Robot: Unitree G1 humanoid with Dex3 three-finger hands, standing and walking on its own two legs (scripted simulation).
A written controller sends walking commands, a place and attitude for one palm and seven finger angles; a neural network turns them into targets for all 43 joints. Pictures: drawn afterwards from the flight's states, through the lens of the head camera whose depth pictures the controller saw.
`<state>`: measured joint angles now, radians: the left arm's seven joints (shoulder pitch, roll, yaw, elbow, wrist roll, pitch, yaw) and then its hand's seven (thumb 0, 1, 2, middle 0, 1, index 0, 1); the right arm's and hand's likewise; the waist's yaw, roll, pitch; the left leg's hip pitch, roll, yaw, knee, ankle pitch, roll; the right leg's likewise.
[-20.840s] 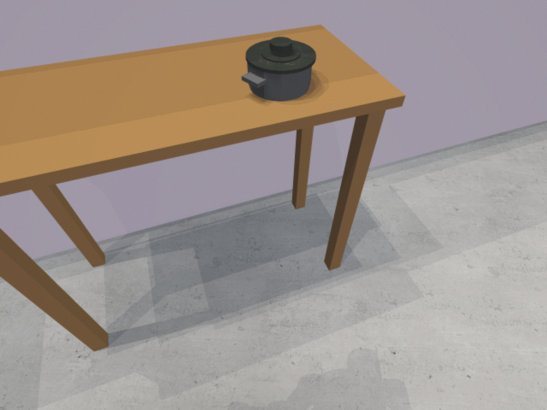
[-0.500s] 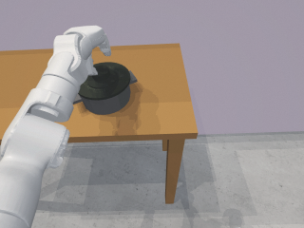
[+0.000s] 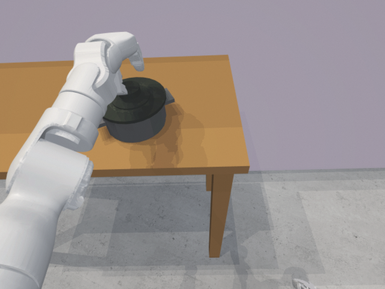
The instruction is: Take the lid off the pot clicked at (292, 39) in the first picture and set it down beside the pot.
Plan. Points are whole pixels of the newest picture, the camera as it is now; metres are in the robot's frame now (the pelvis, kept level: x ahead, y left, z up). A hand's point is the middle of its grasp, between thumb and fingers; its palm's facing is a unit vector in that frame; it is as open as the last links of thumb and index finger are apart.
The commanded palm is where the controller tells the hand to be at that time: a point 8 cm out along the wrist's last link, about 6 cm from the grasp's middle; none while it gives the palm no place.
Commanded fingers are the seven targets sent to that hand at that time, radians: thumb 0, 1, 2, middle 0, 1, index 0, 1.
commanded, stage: move the open hand above the knob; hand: left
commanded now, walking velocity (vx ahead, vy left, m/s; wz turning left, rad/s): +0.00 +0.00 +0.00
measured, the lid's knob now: (129, 90) +0.52 +0.14 +0.15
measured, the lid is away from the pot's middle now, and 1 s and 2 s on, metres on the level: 0.00 0.00 0.00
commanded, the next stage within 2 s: lower the open fingers around the knob in 0.04 s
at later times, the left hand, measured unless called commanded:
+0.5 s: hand (124, 85) +0.49 +0.14 +0.18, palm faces -0.38 -0.07 -0.92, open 10.0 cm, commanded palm +0.48 +0.14 +0.25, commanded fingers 0.00 -0.21 1.24 -0.82 -0.08 -0.82 -0.08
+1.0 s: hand (124, 88) +0.49 +0.14 +0.17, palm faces -0.36 -0.06 -0.93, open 10.1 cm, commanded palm +0.48 +0.14 +0.22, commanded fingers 0.00 -0.21 1.24 -0.82 -0.08 -0.82 -0.08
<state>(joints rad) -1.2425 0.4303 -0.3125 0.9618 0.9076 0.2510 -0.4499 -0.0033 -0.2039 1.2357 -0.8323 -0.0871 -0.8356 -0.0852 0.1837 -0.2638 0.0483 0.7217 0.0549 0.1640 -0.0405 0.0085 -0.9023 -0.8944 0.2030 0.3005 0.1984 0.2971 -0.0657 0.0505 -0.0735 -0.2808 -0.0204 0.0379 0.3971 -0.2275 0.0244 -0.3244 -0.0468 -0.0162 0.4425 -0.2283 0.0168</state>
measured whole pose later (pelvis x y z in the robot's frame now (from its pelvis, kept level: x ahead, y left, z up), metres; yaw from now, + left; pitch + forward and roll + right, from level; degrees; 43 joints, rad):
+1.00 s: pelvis +0.01 +0.01 +0.00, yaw +0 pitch +9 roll +0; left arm -1.27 0.40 -0.33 1.08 0.90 0.29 -0.45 0.00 -0.20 1.24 -0.81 -0.08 -0.82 -0.08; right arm 0.24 -0.27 0.03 0.74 0.05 0.17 -0.03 0.01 -0.90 -0.89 0.20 0.30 0.20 0.30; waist -0.09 0.03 -0.09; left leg -0.35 -0.02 0.04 0.45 -0.26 0.03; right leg -0.38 -0.05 -0.01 0.47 -0.25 0.03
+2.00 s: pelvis +0.01 +0.00 +0.00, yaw +0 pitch +9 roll +0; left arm -1.26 0.40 -0.33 1.05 0.89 0.29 -0.46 -0.01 0.00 0.98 -0.51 -0.91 -0.60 -0.95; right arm 0.22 -0.28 0.04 0.73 0.05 0.18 -0.03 0.01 -0.90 -0.89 0.20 0.30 0.20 0.30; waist -0.09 0.04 -0.09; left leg -0.35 -0.02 0.04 0.46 -0.27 0.03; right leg -0.39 -0.05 -0.01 0.49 -0.26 0.02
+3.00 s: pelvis +0.01 +0.01 +0.00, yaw +0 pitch +7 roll +1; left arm -1.23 0.40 -0.31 1.00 0.89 0.28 -0.50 0.02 0.11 0.98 -0.57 -0.96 -0.65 -0.97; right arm 0.23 -0.27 0.02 0.75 0.04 0.12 -0.03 0.01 -0.90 -0.89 0.20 0.30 0.20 0.30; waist -0.08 0.05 -0.09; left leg -0.29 -0.03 0.04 0.41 -0.24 0.03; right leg -0.33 -0.05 -0.01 0.44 -0.24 0.02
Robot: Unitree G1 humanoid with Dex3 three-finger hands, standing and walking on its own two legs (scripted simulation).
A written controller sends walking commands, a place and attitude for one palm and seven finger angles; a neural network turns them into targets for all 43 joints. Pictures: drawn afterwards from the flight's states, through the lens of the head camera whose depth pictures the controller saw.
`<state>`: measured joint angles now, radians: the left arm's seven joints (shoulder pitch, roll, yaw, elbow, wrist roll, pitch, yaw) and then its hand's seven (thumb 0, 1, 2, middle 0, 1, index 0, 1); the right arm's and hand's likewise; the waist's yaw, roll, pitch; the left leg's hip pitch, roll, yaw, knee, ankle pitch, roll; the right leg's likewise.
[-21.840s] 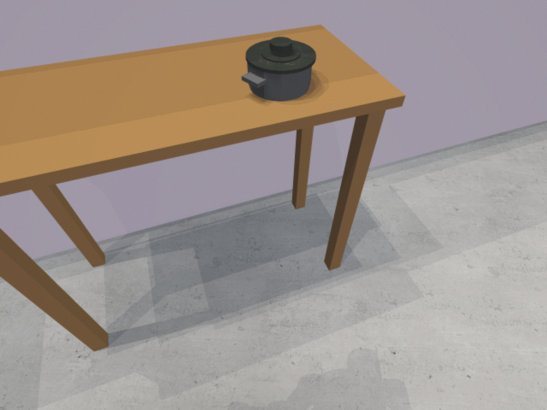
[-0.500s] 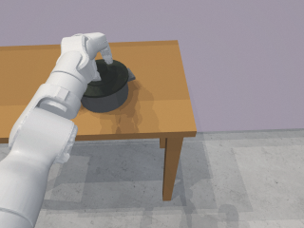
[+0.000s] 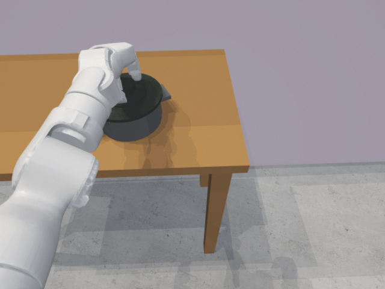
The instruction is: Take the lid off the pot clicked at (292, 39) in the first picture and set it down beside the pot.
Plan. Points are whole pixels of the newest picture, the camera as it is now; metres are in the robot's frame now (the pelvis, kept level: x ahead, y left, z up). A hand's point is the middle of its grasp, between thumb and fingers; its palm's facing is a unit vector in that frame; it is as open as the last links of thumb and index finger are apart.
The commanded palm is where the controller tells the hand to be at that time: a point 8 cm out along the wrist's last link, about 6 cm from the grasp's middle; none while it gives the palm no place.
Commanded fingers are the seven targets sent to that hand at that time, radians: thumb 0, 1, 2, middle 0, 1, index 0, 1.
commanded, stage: lower the open fingers around the knob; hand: left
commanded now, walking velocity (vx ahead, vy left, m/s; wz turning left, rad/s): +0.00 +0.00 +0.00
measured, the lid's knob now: (123, 86) +0.51 +0.13 +0.16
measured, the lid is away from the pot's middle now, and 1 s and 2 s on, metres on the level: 0.00 0.00 0.01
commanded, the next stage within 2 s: close the fingers and squeeze the knob in 0.10 s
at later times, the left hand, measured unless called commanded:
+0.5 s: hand (121, 86) +0.48 +0.13 +0.17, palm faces -0.38 -0.04 -0.92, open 10.1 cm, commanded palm +0.47 +0.13 +0.22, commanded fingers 0.00 0.03 1.02 -0.56 -0.89 -0.56 -0.89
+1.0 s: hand (120, 84) +0.49 +0.13 +0.18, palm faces -0.37 -0.07 -0.93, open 8.9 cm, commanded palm +0.47 +0.14 +0.22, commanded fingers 0.00 0.20 1.07 -0.61 -0.96 -0.68 -0.99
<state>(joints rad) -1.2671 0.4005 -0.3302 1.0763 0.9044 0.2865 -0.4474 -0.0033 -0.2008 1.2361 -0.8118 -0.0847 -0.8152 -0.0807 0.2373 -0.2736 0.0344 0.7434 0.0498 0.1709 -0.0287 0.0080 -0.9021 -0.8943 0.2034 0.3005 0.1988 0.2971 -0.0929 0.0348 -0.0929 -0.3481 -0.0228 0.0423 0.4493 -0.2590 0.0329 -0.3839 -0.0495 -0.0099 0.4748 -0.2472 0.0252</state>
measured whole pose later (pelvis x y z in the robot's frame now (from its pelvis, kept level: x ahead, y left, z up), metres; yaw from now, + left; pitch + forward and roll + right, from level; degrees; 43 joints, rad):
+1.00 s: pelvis +0.01 +0.00 +0.00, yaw +0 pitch +9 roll +0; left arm -1.26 0.40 -0.33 1.05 0.89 0.29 -0.46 -0.01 0.00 0.98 -0.51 -0.91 -0.60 -0.95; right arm 0.22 -0.28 0.04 0.73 0.05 0.18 -0.03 0.01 -0.90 -0.89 0.20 0.30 0.20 0.30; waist -0.09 0.04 -0.09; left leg -0.35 -0.02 0.04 0.46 -0.27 0.03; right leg -0.39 -0.05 -0.01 0.49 -0.26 0.02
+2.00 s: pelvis +0.00 +0.00 +0.00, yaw +0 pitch +7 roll +1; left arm -1.23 0.40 -0.31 1.00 0.89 0.28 -0.50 0.02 0.11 0.98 -0.57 -0.96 -0.65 -0.97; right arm 0.23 -0.27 0.02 0.75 0.04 0.12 -0.03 0.01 -0.90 -0.89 0.20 0.30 0.20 0.30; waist -0.08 0.05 -0.09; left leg -0.29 -0.03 0.04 0.41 -0.24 0.03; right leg -0.33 -0.05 -0.01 0.44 -0.24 0.02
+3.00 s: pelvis -0.01 +0.00 +0.00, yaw +1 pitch +7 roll +1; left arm -1.46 0.45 -0.32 1.08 0.93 0.33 -0.54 0.03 0.11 0.98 -0.57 -0.95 -0.66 -0.98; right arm 0.22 -0.28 0.04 0.76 0.05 0.07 -0.04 0.01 -0.90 -0.89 0.20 0.30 0.20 0.30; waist -0.08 0.04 -0.08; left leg -0.29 -0.03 0.03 0.38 -0.21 0.03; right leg -0.33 -0.05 -0.02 0.43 -0.22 0.02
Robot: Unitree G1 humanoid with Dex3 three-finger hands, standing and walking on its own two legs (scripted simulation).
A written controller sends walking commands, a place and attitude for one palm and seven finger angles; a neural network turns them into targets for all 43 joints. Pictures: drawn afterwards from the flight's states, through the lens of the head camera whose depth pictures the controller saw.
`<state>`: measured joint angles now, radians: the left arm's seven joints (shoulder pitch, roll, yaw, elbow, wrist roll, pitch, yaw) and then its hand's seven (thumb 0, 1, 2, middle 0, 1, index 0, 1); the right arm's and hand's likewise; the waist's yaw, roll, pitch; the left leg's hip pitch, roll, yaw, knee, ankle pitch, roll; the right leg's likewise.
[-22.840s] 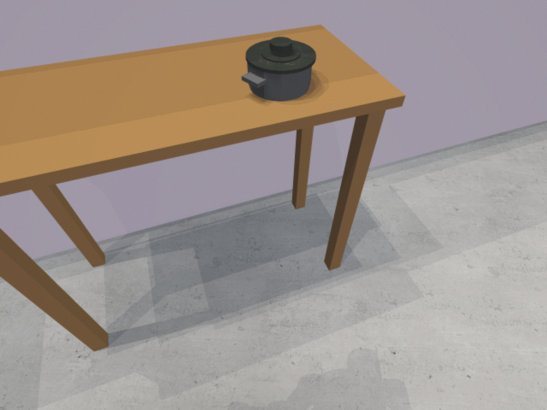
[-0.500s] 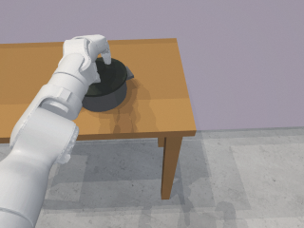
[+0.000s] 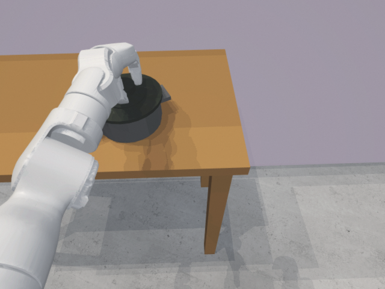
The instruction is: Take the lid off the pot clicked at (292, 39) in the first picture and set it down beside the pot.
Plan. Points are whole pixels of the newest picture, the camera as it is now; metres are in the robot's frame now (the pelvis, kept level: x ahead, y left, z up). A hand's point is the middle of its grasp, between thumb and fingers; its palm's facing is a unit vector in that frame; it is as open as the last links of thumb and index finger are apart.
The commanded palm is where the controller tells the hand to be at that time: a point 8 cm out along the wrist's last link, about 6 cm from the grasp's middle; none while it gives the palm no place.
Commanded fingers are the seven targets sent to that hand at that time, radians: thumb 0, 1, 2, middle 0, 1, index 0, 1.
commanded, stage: close the fingers and squeeze the knob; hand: left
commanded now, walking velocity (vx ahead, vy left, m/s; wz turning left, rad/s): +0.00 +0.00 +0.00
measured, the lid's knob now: (122, 87) +0.50 +0.14 +0.16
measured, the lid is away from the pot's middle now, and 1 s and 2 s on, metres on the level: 0.00 0.01 0.00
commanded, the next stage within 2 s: lift the lid straight up in 0.36 s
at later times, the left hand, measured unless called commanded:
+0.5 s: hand (119, 87) +0.48 +0.13 +0.18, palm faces -0.36 -0.06 -0.93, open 8.1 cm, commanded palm +0.46 +0.14 +0.23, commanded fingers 0.00 0.47 1.15 -0.71 -1.03 -0.83 -1.07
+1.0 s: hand (117, 82) +0.47 +0.13 +0.20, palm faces -0.36 -0.07 -0.93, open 8.0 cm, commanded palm +0.46 +0.14 +0.27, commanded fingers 0.00 0.49 1.15 -0.72 -1.04 -0.83 -1.07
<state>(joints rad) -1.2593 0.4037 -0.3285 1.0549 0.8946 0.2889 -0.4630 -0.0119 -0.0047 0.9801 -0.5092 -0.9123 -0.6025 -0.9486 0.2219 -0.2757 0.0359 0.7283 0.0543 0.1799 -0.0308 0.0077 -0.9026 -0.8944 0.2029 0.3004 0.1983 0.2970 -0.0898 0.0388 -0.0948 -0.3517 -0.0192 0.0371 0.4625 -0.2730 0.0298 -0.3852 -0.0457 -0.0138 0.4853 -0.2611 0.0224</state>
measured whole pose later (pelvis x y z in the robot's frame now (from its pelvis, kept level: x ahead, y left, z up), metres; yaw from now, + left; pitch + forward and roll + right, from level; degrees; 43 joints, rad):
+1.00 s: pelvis +0.00 +0.00 +0.00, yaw +0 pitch +7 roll +1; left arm -1.23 0.40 -0.31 1.00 0.89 0.28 -0.50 0.02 0.11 0.98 -0.57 -0.96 -0.65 -0.97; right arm 0.23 -0.27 0.02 0.75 0.04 0.12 -0.03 0.01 -0.90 -0.89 0.20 0.30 0.20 0.30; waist -0.08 0.05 -0.09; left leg -0.29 -0.03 0.04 0.41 -0.24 0.03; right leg -0.33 -0.05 -0.01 0.44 -0.24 0.02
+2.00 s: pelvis -0.01 +0.00 +0.01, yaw +0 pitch +7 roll +1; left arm -1.46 0.45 -0.32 1.08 0.93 0.33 -0.54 0.03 0.11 0.98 -0.57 -0.95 -0.66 -0.98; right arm 0.22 -0.28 0.04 0.76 0.05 0.07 -0.04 0.01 -0.90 -0.89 0.20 0.30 0.20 0.30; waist -0.08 0.04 -0.08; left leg -0.29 -0.03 0.03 0.38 -0.21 0.03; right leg -0.33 -0.05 -0.02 0.43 -0.22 0.02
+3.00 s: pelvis +0.00 +0.00 +0.00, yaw +0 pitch +9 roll +0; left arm -1.44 0.60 -0.28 1.01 0.98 0.29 -0.58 0.03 0.10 0.98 -0.57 -0.95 -0.66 -0.98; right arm 0.22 -0.28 0.03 0.72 0.06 0.13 -0.04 0.01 -0.90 -0.89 0.20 0.30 0.20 0.30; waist -0.09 0.03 -0.09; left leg -0.32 -0.02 0.03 0.41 -0.24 0.03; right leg -0.35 -0.04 -0.02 0.43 -0.23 0.02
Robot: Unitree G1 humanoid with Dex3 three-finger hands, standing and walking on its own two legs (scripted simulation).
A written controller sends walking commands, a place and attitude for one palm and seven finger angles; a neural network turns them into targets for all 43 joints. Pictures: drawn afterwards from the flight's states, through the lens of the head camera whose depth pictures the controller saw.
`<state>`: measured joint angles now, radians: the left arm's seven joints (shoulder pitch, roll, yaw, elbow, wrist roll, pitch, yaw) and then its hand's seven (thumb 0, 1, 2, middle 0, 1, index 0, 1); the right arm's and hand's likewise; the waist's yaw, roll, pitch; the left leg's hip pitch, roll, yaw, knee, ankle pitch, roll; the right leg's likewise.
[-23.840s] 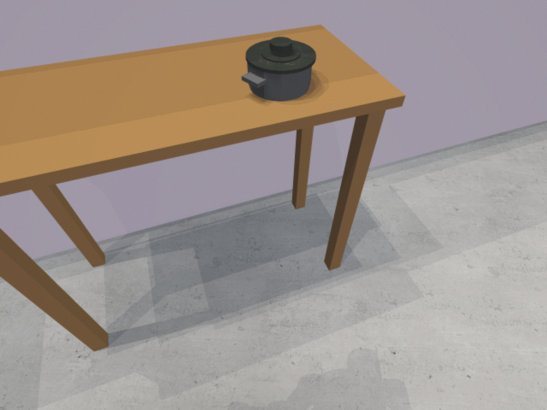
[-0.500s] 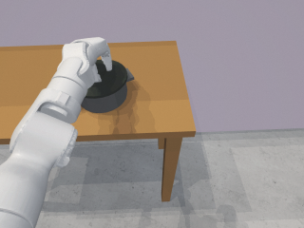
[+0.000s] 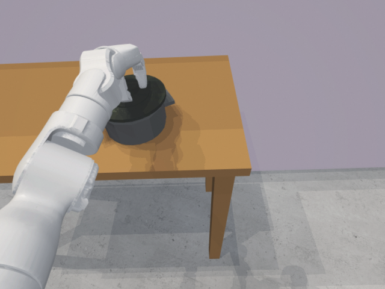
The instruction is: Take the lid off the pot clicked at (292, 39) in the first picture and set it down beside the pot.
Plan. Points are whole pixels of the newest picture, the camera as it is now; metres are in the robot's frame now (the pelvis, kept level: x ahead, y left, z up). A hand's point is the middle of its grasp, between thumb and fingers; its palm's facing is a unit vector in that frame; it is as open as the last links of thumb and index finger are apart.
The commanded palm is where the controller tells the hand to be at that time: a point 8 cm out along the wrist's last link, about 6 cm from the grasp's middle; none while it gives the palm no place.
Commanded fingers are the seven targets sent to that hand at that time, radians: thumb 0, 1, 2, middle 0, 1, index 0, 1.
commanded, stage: lift the lid straight up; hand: left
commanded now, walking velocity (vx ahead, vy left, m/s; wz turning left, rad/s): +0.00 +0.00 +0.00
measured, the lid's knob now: (126, 87) +0.50 +0.13 +0.17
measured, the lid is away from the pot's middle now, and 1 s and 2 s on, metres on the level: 0.01 0.00 0.07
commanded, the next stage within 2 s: move the lid sideways beside the pot in 1.46 s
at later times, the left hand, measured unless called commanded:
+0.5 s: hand (115, 68) +0.47 +0.13 +0.24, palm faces -0.29 -0.07 -0.95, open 8.0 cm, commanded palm +0.46 +0.14 +0.31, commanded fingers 0.00 0.49 1.15 -0.72 -1.04 -0.83 -1.07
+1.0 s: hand (108, 47) +0.47 +0.13 +0.27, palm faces -0.24 -0.07 -0.97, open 8.0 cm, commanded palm +0.47 +0.14 +0.35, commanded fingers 0.00 0.49 1.15 -0.72 -1.04 -0.83 -1.07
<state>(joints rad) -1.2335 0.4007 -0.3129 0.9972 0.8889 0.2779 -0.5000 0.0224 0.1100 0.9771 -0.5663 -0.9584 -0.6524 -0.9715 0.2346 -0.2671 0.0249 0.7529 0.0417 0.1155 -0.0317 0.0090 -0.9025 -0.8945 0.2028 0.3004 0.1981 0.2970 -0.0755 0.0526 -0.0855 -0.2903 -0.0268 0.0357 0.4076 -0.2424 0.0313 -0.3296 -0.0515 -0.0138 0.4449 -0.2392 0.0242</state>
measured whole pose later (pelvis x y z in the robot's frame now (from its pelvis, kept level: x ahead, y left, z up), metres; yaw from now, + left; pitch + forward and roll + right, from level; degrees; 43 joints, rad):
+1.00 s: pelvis -0.01 +0.00 +0.00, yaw +0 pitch +7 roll +1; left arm -1.46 0.45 -0.32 1.08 0.93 0.33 -0.54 0.03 0.11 0.98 -0.57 -0.95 -0.66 -0.98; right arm 0.22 -0.28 0.04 0.76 0.05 0.07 -0.04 0.01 -0.90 -0.89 0.20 0.30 0.20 0.30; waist -0.08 0.04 -0.08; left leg -0.29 -0.03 0.03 0.38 -0.21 0.03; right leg -0.33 -0.05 -0.02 0.43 -0.22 0.02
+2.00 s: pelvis +0.00 +0.00 +0.00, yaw +0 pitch +9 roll +0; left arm -1.44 0.60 -0.28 1.01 0.98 0.29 -0.58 0.03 0.10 0.98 -0.57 -0.95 -0.66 -0.98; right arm 0.22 -0.28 0.03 0.72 0.06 0.13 -0.04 0.01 -0.90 -0.89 0.20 0.30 0.20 0.30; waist -0.09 0.03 -0.09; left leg -0.32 -0.02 0.03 0.41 -0.24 0.03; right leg -0.35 -0.04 -0.02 0.43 -0.23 0.02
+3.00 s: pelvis +0.00 +0.00 +0.00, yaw +0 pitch +10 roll -1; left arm -1.42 0.85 -0.18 1.09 1.04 0.17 -0.58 0.03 0.11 0.98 -0.57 -0.95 -0.66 -0.98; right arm 0.24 -0.29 0.04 0.72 0.08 0.17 -0.05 0.01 -0.90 -0.89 0.20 0.30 0.20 0.30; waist -0.10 0.04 -0.08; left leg -0.36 -0.01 0.02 0.44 -0.25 0.03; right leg -0.36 -0.04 -0.03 0.40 -0.21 0.03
